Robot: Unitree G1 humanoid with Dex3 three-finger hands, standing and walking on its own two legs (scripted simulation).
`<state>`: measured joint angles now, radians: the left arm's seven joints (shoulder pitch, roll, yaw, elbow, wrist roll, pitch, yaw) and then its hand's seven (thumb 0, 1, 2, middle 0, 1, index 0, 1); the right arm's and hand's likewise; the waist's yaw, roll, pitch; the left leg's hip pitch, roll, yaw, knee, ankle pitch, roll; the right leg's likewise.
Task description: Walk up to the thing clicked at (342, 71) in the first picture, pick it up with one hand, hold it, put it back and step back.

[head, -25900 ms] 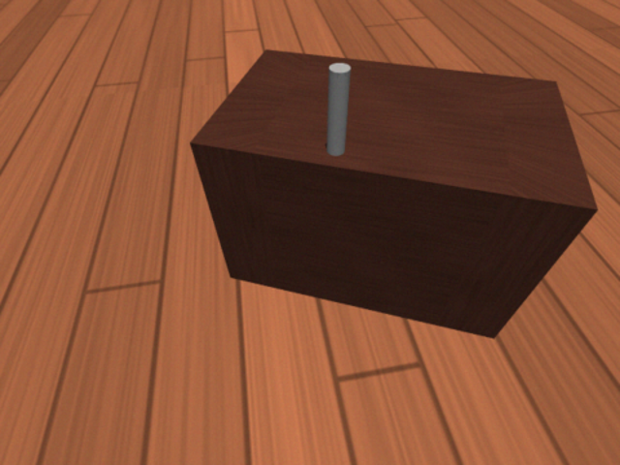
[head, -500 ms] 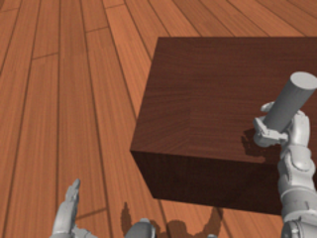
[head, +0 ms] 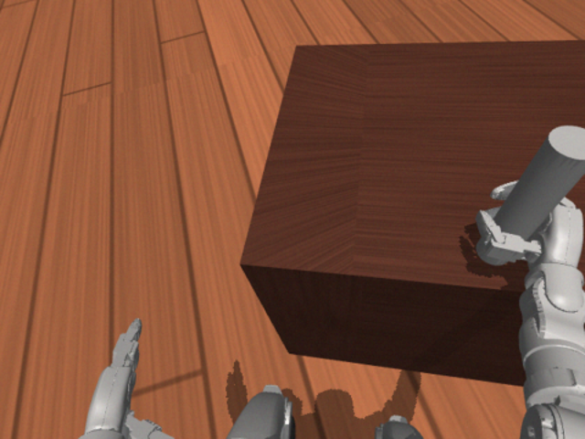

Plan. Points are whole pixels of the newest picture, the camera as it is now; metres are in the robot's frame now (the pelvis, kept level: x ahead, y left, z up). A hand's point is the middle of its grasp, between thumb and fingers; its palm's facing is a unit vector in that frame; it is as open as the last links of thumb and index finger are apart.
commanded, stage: lower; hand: right
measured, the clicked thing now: (525, 208) +0.42 -0.23 +0.06
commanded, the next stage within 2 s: loosen in 0.08 s
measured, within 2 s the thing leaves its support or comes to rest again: neither
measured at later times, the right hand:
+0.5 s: hand (502, 227) +0.42 -0.22 +0.02, palm faces +0.20 +0.98 +0.01, open 7.4 cm
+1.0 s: hand (509, 225) +0.42 -0.22 +0.02, palm faces +0.22 +0.98 +0.00, open 15.3 cm
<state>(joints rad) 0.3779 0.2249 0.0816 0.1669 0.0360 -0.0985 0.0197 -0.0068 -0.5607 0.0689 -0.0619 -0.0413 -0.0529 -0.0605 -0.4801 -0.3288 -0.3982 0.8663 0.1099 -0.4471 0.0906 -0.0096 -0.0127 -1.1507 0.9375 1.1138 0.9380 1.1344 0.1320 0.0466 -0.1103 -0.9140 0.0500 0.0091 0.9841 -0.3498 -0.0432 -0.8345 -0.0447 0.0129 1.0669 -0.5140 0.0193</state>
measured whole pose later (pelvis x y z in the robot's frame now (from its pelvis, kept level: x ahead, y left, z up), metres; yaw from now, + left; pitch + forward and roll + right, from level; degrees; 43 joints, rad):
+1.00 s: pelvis +0.00 +0.01 -0.01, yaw +0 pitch +17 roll +1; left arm 0.43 0.25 0.08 0.04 0.03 -0.04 0.02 -0.01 -0.52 0.04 -0.06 -0.04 -0.06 -0.05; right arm -0.45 -0.35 -0.44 0.79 0.12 -0.43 0.12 -0.01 0.47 -0.19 0.40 0.30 0.40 0.30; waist 0.13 0.04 -0.11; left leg -0.96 0.05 0.02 1.05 -0.39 -0.03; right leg -0.87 -0.05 0.02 1.11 -0.54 0.03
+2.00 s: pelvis +0.04 +0.00 +0.06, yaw -1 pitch +3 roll +1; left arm 0.34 0.25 0.07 0.44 -0.05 -0.05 0.05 -0.01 -0.50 0.05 -0.06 -0.04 -0.06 -0.04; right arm 0.17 -0.38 -0.29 0.18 0.06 0.00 -0.03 -0.01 0.52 -0.05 0.06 0.05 0.06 0.05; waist -0.02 -0.04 -0.05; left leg -0.37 0.05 0.03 0.56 -0.25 -0.04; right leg -0.28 -0.04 0.01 0.61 -0.38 0.02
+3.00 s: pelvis +0.01 +0.01 +0.08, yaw -2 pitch -3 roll +0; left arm 0.19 0.17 0.01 0.66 -0.01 -0.16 0.06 0.00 0.09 0.48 -0.13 -0.18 -0.14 -0.19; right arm 0.36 -0.24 -0.12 0.34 0.01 -0.17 -0.04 -0.01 0.55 -0.05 0.05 0.05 0.05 0.05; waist -0.02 -0.01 0.06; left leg -0.22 0.06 0.04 0.41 -0.14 -0.03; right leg -0.13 -0.03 0.02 0.43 -0.25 0.03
